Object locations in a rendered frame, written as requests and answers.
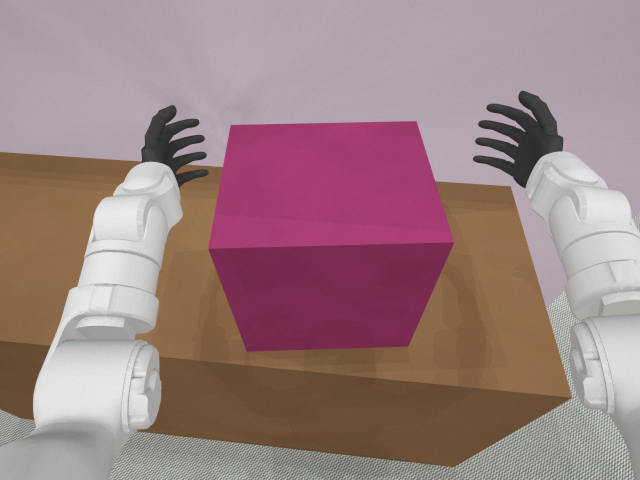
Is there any left robot forearm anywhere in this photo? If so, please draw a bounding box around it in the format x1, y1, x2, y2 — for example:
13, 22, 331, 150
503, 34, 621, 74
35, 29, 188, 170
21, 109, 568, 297
33, 162, 183, 425

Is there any carton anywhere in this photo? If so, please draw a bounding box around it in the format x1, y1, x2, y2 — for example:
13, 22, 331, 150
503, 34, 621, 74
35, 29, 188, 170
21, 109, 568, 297
208, 121, 454, 352

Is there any pedestal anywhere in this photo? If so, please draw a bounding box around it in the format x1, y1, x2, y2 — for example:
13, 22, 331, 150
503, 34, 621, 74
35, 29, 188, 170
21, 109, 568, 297
0, 152, 572, 467

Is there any right robot forearm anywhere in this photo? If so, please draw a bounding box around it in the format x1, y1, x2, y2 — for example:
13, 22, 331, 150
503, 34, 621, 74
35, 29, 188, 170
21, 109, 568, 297
525, 151, 640, 321

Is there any left robot hand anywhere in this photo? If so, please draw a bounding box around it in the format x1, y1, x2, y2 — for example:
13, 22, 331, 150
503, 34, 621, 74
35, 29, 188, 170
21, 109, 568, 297
141, 105, 209, 187

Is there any robot right upper arm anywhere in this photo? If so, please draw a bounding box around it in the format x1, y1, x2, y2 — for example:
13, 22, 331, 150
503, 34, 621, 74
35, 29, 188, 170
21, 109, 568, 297
569, 314, 640, 480

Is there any robot left upper arm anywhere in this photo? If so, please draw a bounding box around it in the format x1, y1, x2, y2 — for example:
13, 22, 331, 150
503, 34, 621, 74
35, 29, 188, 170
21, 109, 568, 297
0, 339, 161, 480

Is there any right robot hand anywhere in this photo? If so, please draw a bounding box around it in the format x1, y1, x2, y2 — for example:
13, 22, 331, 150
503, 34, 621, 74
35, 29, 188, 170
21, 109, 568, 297
473, 91, 563, 188

